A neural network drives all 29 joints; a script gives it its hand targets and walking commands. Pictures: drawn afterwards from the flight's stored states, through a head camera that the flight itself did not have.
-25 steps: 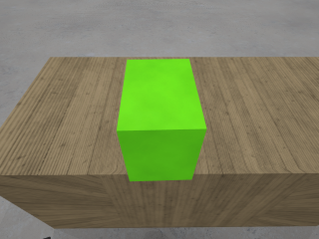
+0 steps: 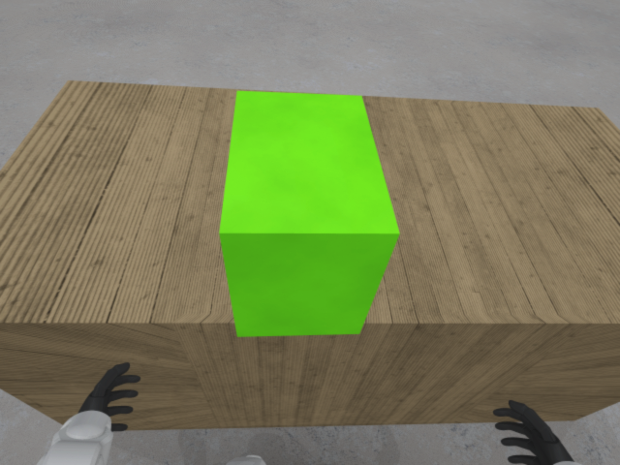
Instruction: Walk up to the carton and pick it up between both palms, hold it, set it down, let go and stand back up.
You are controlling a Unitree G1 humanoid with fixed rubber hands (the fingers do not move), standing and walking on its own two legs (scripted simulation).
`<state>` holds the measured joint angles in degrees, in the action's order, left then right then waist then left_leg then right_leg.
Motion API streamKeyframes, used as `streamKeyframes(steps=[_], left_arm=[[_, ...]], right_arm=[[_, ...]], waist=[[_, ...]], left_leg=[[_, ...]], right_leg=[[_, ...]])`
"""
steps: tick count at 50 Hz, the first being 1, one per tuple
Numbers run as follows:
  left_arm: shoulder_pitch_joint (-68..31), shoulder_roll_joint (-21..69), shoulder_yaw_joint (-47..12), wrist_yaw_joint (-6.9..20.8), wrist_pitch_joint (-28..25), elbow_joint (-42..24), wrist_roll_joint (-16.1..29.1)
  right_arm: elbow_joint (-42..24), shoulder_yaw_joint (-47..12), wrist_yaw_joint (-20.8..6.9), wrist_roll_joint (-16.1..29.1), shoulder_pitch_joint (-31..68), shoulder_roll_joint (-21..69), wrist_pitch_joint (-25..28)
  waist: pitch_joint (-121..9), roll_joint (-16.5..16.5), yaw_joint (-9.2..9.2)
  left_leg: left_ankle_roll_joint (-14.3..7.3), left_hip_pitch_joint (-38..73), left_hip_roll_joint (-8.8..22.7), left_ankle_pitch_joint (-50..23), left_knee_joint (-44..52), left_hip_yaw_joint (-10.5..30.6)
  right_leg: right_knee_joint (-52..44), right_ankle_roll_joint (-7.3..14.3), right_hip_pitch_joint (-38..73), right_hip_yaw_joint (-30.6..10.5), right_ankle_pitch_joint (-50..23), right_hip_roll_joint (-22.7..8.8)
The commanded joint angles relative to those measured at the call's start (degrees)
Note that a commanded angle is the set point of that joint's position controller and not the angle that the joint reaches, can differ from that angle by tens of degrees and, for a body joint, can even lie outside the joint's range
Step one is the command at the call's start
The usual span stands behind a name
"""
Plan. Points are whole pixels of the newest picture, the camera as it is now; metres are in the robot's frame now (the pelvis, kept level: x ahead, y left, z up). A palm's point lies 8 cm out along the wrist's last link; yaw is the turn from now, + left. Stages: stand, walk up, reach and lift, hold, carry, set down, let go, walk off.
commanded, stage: reach and lift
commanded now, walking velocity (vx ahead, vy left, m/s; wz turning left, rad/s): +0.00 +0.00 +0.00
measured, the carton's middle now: (299, 215) +0.46 +0.03 +0.05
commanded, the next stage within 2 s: none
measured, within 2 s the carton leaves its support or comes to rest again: neither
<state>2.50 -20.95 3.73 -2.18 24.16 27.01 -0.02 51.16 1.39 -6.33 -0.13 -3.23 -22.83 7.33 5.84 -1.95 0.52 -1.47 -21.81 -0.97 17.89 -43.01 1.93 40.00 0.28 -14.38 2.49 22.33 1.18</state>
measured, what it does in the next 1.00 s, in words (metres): stands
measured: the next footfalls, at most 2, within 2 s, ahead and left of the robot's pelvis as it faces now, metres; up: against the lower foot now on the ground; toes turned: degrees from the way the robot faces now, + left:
none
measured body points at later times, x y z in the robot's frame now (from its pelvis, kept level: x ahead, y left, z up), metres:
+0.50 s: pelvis -0.02 -0.01 +0.02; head -0.02 +0.02 +0.47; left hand +0.15 +0.27 -0.05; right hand +0.15 -0.27 -0.03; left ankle +0.06 +0.10 -0.71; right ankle -0.01 -0.12 -0.71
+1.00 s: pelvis -0.02 +0.04 +0.02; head -0.03 +0.07 +0.47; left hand +0.21 +0.23 -0.02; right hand +0.11 -0.23 -0.01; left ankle +0.04 +0.09 -0.71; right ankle -0.04 -0.09 -0.71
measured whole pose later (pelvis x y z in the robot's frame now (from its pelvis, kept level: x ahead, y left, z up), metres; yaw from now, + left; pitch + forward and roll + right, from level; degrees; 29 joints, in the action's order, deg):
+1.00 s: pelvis -0.02 +0.04 +0.02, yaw -9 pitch -3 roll -2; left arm 15.4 -10.0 0.4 -10.2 5.8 13.8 0.0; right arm 27.9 1.4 -11.2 6.4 -15.9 -14.9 9.0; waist 0.4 -3.0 0.5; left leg -3.0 -14.9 -1.0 10.5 -27.6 -3.7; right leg 24.4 0.0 -8.6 2.3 13.3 0.8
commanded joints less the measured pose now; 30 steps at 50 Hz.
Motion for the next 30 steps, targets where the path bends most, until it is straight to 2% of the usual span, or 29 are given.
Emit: streamKeyframes(steps=[1, 2, 3, 4, 5, 6, 7, 8, 9, 10, 11, 12, 13, 15, 16, 17, 18, 19, 20, 21, 22, 23, 24, 25, 26, 27, 28, 29, 30], left_arm=[[3.96, -6.70, 6.55, -1.73, 0.04, -13.35, -5.01], [5.10, -5.43, 6.34, -1.60, 0.15, -11.97, -5.16], [4.61, -5.56, 6.14, -2.03, -0.29, -13.80, -4.71], [6.95, -4.66, 6.42, -1.75, -0.51, -12.59, -4.71], [6.87, -5.12, 8.02, -1.38, -1.19, -12.76, -4.52], [7.24, -5.08, 8.39, -0.93, -2.25, -10.58, -3.27], [7.52, -3.84, 7.34, -0.79, -3.08, -11.51, -4.14], [8.82, -3.91, 6.97, -0.54, -4.18, -10.60, -2.88], [7.72, -4.45, 8.46, -0.87, -5.13, -14.12, -3.58], [9.32, -3.45, 7.70, -0.66, -6.58, -12.37, -2.06], [9.18, -3.72, 7.68, -0.16, -7.97, -12.11, -2.16], [8.89, -3.41, 7.99, -0.50, -9.42, -13.05, -1.59], [8.55, -5.27, 7.99, -0.24, -11.22, -13.02, -0.10], [8.85, -5.20, 7.45, -1.18, -13.75, -17.53, 0.83], [9.40, -4.25, 7.10, -1.61, -14.48, -19.75, 0.70], [10.06, -3.88, 7.26, -1.72, -15.42, -17.03, 2.01], [10.93, -3.45, 5.86, -1.81, -15.24, -17.43, 2.01], [11.02, -3.33, 5.36, -1.87, -16.69, -17.13, 3.58], [11.66, -2.52, 4.26, -1.66, -16.50, -16.42, 3.41], [9.50, -3.66, 4.73, -1.84, -16.62, -15.61, 3.62], [7.75, -2.06, 3.00, -1.91, -16.63, -16.53, 4.54], [5.71, -4.28, 3.15, -1.24, -16.37, -17.23, 5.47], [7.25, -2.72, 3.13, -0.67, -15.30, -15.01, 5.13], [5.94, -1.92, 1.80, -0.92, -15.81, -18.69, 4.56], [6.26, -1.04, -0.68, -0.88, -15.14, -18.71, 5.67], [8.29, -0.69, 0.57, -0.92, -15.08, -18.76, 5.18], [6.12, -2.15, 0.59, -0.91, -14.75, -19.29, 5.29], [6.37, -1.78, 1.63, -0.68, -14.28, -20.97, 4.36], [4.28, -2.09, -0.16, -0.47, -13.98, -23.71, 5.09]], right_arm=[[-5.47, 7.37, -0.57, 1.69, -1.83, -8.27, 0.49], [-5.29, 7.18, -0.94, 1.75, -1.88, -9.47, 0.45], [-6.48, 6.41, -1.17, 2.87, -2.02, -8.69, 1.06], [-5.51, 6.28, -1.13, 3.12, -2.08, -9.02, 1.09], [-7.52, 5.36, -0.74, 3.33, -2.20, -8.26, 1.68], [-9.63, 3.66, 0.12, 3.43, -1.97, -6.00, 1.78], [-9.40, 3.63, 0.05, 3.07, -3.85, -6.69, 2.11], [-9.83, 3.70, 0.25, 3.46, -4.99, -6.46, 2.87], [-11.42, 2.73, 0.27, 4.07, -5.23, -5.98, 3.78], [-11.41, 2.84, 0.71, 4.40, -6.56, -4.19, 4.01], [-13.93, 2.19, 0.98, 4.19, -7.62, -3.17, 4.34], [-14.07, 0.97, 1.19, 4.62, -7.85, -2.96, 4.73], [-15.74, 0.83, 1.57, 4.62, -8.88, -1.32, 5.25], [-16.37, 1.46, 1.82, 4.86, -9.82, -0.56, 6.14], [-15.60, 1.63, 1.52, 4.83, -10.49, 0.58, 6.07], [-15.93, 0.24, 1.67, 5.59, -10.95, 1.87, 6.46], [-17.05, 1.82, 1.47, 5.27, -10.95, 1.39, 6.94], [-20.61, 1.31, 1.82, 5.09, -11.18, 2.47, 7.26], [-19.41, 0.96, 2.03, 5.83, -11.03, 3.45, 6.62], [-19.19, 1.46, 1.83, 5.12, -10.08, 2.13, 5.96], [-21.75, 1.91, 2.21, 5.46, -9.12, 3.64, 5.93], [-24.86, 0.96, 3.38, 5.95, -10.43, 4.53, 5.49], [-26.65, 1.00, 3.68, 6.15, -11.49, 4.22, 4.65], [-27.55, 1.24, 3.77, 6.39, -11.71, 5.17, 4.72], [-25.50, 2.62, 3.35, 6.05, -11.47, 4.80, 4.11], [-28.64, 1.46, 3.11, 7.45, -12.85, 4.80, 4.02], [-29.94, 1.61, 3.96, 7.38, -13.24, 5.21, 2.62], [-33.73, 0.32, 3.95, 8.95, -14.11, 5.41, 2.73], [-35.50, -0.46, 4.62, 9.50, -14.20, 6.25, 2.37]], waist=[[-15.34, 6.66, -1.95], [-12.39, 4.49, -2.25], [-13.60, 4.78, -2.16], [-15.02, 5.26, -1.21], [-14.00, 3.02, -3.26], [-13.46, -1.64, -4.77], [-14.55, 0.30, -2.94], [-16.06, -1.53, -2.50], [-18.90, -0.24, -3.02], [-16.93, -2.07, -2.21], [-16.65, -4.04, -2.98], [-17.52, -2.39, -3.61], [-16.17, -4.24, -1.99], [-16.47, 0.12, -2.94], [-19.45, 2.46, -2.22], [-16.74, 2.14, -2.61], [-16.42, 1.66, -2.05], [-14.96, -1.32, -3.53], [-12.48, -1.69, -2.91], [-10.90, -1.59, -3.31], [-10.22, -2.90, -2.48], [-9.26, -6.69, -1.17], [-6.81, -8.30, -2.05], [-8.01, -7.35, -1.66], [-8.17, -6.51, -0.44], [-6.70, -7.88, -1.43], [-6.81, -6.50, -1.26], [-6.83, -8.25, -1.06], [-8.08, -8.79, -0.77]], left_leg=[[6.18, 21.82, 4.12, -22.05, 14.48, -2.08], [5.67, 20.28, 3.43, -21.62, 14.42, -1.85], [6.52, 22.40, 3.24, -23.87, 14.01, -1.69], [6.13, 22.62, 3.41, -24.32, 15.01, -1.72], [5.33, 21.16, 2.05, -24.92, 14.28, -2.70], [3.41, 18.61, 1.24, -22.60, 15.56, -3.20], [4.22, 19.86, 1.02, -22.59, 15.61, -2.36], [3.35, 21.03, 1.09, -22.31, 16.29, -3.20], [3.84, 21.67, 0.86, -25.02, 16.04, -3.58], [3.07, 21.68, 0.12, -21.82, 16.90, -4.04], [2.42, 20.69, 0.27, -20.11, 17.26, -4.17], [2.44, 19.62, -0.12, -21.50, 18.32, -4.09], [1.89, 18.75, -0.30, -18.80, 19.18, -4.65], [2.36, 21.33, -0.19, -18.91, 20.19, -4.34], [3.02, 23.22, 0.50, -18.71, 20.92, -4.48], [2.32, 23.02, 0.47, -18.03, 21.03, -4.70], [2.50, 23.07, 0.71, -16.49, 21.78, -5.02], [1.70, 22.03, 0.58, -12.52, 21.97, -5.55], [1.64, 24.75, 0.18, -10.32, 21.80, -4.55], [1.71, 23.01, 0.32, -7.92, 22.68, -5.04], [1.69, 26.84, -0.35, -5.68, 21.74, -4.78], [1.09, 33.27, -1.95, -6.39, 15.46, -3.79], [1.22, 37.45, -2.38, -7.39, 14.61, -3.40], [1.46, 43.34, -3.05, -8.63, 12.47, -2.64], [1.79, 46.56, -1.84, -8.03, 12.77, -1.40], [1.82, 49.91, -2.68, -6.94, 11.47, -0.87], [1.66, 51.18, -3.29, -7.40, 11.34, -1.43], [1.53, 56.93, -4.31, -7.80, 7.75, -0.59], [1.95, 59.27, -4.41, -8.95, 5.25, 0.17]], right_leg=[[-14.26, 2.60, -0.03, 2.21, -15.05, -0.01], [-13.95, 2.42, -0.92, 1.47, -16.93, 0.45], [-15.07, 2.28, -1.19, 1.26, -18.01, 0.46], [-15.47, 2.85, 0.21, 1.57, -17.66, 0.55], [-15.74, 1.39, 1.55, 0.48, -21.72, 0.11], [-16.89, 0.83, 3.50, -0.71, -24.40, -0.65], [-16.01, 0.43, 4.00, -0.50, -25.76, -0.49], [-16.96, 0.46, 3.92, 0.31, -25.87, -0.31], [-16.60, 0.13, 4.57, -0.18, -28.38, -0.35], [-18.31, -0.04, 5.85, -1.32, -26.28, -0.45], [-18.34, -0.62, 6.22, -1.99, -26.70, -0.58], [-17.55, -0.44, 7.68, -2.17, -29.34, -1.05], [-18.72, -1.56, 7.37, -2.45, -27.95, -1.61], [-19.53, -0.90, 5.90, -2.99, -24.55, -1.97], [-20.78, 0.31, 5.29, -2.03, -19.16, -1.62], [-21.53, 0.18, 4.41, -3.40, -18.54, -2.26], [-22.38, 0.54, 3.89, -2.55, -16.06, -1.55], [-23.16, 0.60, 1.53, -3.60, -11.86, -2.73], [-24.32, 1.58, -2.92, -3.07, -7.76, -3.21], [-25.05, 2.23, -3.48, -3.83, -3.75, -3.86], [-26.40, 3.13, -7.71, -4.59, 0.96, -5.25], [-29.45, 5.11, -17.49, -8.01, 9.53, -9.36], [-32.19, 6.46, -22.51, -8.44, 13.30, -10.96], [-32.37, 8.12, -26.52, -8.37, 13.37, -11.46], [-32.79, 9.13, -29.94, -7.22, 13.49, -11.21], [-34.09, 9.88, -33.30, -7.74, 17.04, -11.97], [-34.53, 10.05, -34.47, -7.43, 17.26, -12.37], [-36.39, 11.80, -40.38, -8.57, 19.90, -14.40], [-35.53, 13.03, -42.86, -8.80, 19.30, -14.84]])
